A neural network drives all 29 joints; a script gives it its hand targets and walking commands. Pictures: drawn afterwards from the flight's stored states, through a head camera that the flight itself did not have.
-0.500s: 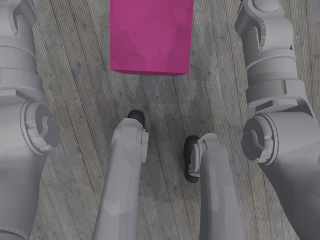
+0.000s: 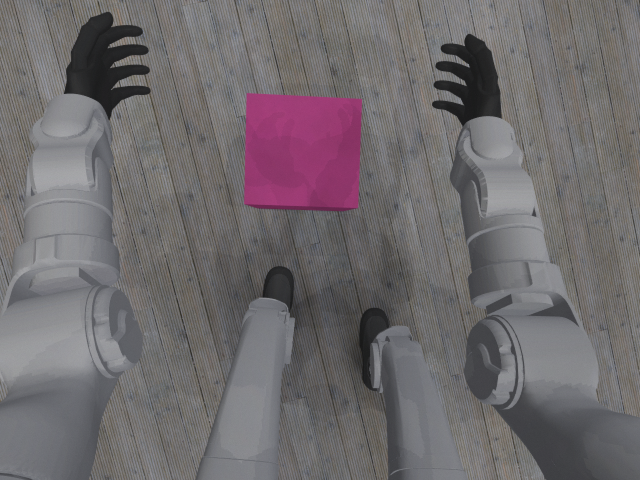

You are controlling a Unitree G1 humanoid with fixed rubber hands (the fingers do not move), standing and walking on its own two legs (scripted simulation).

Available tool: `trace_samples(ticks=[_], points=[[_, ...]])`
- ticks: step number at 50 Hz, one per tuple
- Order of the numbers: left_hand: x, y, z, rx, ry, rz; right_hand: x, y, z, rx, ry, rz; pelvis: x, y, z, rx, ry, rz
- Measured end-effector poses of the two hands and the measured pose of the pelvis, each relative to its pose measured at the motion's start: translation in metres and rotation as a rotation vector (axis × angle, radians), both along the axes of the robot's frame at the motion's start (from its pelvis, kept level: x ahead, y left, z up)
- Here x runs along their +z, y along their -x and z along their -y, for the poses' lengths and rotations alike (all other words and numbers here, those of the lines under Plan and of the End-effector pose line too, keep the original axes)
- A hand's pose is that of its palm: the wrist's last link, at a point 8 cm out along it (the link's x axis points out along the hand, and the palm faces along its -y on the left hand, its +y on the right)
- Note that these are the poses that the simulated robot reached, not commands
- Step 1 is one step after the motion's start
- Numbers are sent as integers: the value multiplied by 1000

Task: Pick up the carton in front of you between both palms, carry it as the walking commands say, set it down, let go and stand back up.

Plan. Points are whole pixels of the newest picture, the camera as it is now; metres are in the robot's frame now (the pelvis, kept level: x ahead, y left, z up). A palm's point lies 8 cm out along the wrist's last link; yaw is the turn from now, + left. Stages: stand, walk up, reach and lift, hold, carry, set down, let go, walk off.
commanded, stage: let go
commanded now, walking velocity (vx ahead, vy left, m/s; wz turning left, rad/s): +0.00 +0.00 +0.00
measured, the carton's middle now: (302, 161) +0.49 +0.09 -0.54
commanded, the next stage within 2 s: stand in 1.20 s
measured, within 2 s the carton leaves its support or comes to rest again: neither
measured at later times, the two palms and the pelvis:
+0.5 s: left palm (59, 297) +0.27 +0.26 -0.01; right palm (613, 295) +0.33 -0.19 -0.01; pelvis +0.05 -0.01 +0.08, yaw +4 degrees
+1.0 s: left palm (95, 378) +0.24 +0.20 +0.04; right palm out of the picture +0.27 -0.26 +0.04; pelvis +0.09 -0.04 +0.11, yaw +4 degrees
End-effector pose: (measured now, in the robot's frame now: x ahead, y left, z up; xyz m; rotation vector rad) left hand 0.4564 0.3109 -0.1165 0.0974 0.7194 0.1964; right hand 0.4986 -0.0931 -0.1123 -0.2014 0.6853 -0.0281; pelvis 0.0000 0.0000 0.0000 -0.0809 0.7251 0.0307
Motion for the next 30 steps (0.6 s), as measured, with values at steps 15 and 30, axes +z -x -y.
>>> trace_samples(ticks=[15,30], points=[[68,108,16,-44,-19,-46,64,96,44,30,19,-48,56,-31,-2,22,-37,184],[130,212,71,-51,-15,-71,124,195,120,40,15,-78,95,-57,19,30,-93,495]])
